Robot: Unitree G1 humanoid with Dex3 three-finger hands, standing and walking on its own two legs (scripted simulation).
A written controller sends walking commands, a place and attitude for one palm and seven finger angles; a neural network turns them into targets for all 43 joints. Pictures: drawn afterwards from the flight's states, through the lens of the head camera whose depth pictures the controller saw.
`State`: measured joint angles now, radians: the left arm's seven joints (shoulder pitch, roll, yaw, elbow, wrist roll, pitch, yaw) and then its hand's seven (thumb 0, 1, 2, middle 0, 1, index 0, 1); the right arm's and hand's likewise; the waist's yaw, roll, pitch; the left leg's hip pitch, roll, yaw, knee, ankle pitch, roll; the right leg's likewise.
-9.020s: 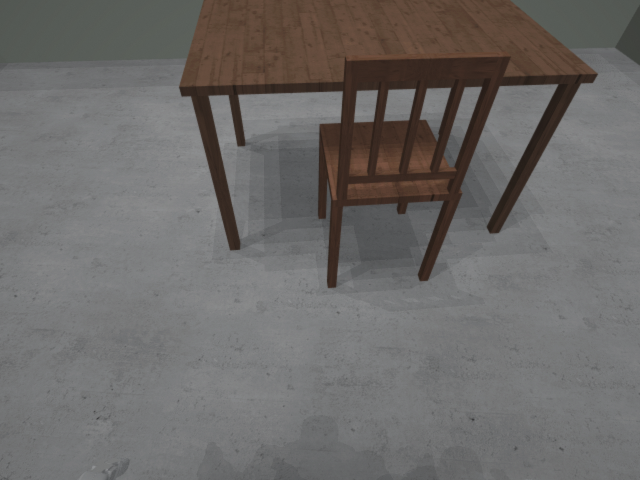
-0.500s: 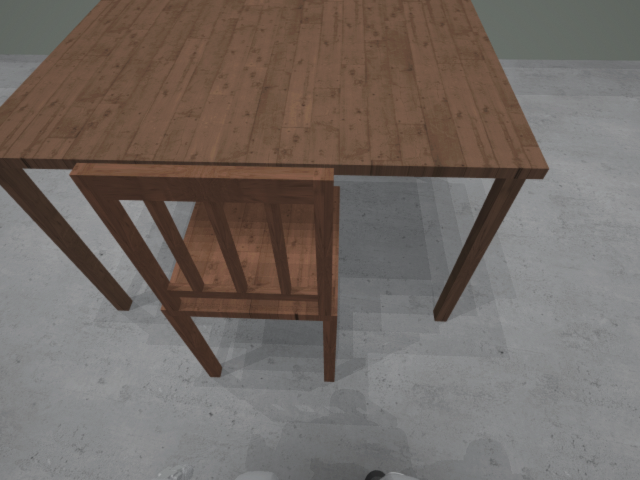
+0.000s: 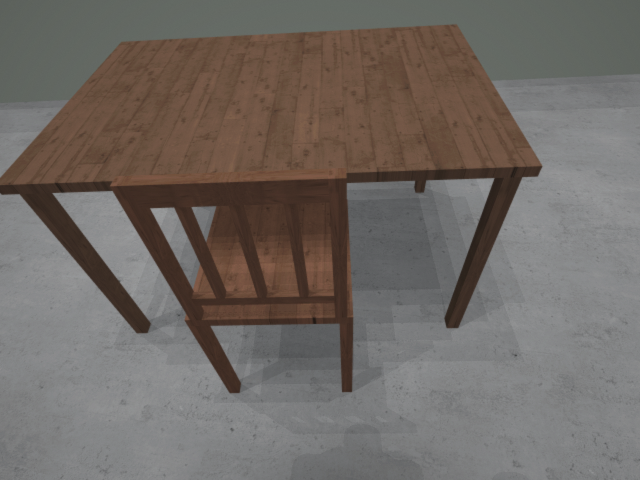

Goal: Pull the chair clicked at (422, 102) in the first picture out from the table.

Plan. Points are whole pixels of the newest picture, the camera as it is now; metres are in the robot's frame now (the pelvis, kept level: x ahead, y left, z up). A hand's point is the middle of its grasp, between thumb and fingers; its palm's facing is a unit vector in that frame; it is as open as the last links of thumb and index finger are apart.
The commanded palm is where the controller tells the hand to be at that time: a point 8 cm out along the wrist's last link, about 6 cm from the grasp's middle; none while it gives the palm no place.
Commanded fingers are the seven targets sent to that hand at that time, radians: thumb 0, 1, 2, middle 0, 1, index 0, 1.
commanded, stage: come to a stop and stand still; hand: left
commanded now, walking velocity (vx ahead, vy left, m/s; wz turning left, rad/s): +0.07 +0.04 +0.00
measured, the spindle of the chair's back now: (250, 253) +0.52 +0.18 -0.08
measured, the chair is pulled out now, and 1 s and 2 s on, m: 0.00 0.00 0.00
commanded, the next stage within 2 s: look again from close up in 0.12 s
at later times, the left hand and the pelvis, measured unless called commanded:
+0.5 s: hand out of the picture +0.05 +0.19 -0.16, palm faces +0.02 -0.98 -0.21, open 7.3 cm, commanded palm none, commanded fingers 0.00 0.90 0.90 -0.20 -0.30 -0.20 -0.30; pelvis +0.04 +0.01 +0.01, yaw +0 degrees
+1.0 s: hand out of the picture +0.05 +0.18 -0.16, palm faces +0.02 -0.98 -0.20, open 7.3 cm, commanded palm none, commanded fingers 0.00 0.90 0.90 -0.20 -0.30 -0.20 -0.30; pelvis +0.05 +0.01 +0.01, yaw +0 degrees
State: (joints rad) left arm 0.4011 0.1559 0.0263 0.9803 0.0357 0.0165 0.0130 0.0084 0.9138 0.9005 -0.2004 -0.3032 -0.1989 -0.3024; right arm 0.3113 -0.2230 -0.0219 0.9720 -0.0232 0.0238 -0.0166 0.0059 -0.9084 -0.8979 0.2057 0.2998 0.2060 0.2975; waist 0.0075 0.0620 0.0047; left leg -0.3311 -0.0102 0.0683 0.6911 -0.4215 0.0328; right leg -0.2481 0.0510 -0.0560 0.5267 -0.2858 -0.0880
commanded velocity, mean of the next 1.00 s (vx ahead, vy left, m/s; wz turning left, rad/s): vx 0.00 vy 0.00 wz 0.00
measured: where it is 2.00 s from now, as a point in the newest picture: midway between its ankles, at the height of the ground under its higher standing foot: outside the picture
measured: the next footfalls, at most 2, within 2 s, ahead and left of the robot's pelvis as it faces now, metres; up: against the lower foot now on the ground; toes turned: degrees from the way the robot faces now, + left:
left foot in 0.22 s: +0.06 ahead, +0.12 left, +0.00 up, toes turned +2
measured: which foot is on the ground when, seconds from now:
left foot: up 0.00-0.20, down 0.22-1.00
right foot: down 0.00-1.00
